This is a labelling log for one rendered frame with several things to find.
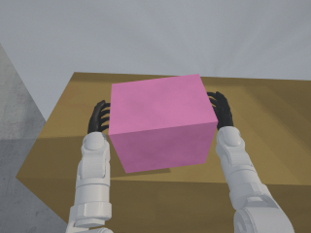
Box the carton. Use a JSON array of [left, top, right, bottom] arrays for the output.
[[108, 74, 219, 174]]

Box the robot right upper arm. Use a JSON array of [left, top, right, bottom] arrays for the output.
[[233, 207, 294, 233]]

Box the robot right forearm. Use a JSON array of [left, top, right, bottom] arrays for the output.
[[215, 126, 294, 232]]

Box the robot left forearm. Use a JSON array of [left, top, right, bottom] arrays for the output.
[[65, 131, 112, 233]]

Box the right robot hand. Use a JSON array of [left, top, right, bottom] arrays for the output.
[[206, 91, 234, 131]]

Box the pedestal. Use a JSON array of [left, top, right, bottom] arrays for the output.
[[16, 72, 311, 233]]

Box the left robot hand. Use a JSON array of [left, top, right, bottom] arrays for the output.
[[87, 100, 111, 134]]

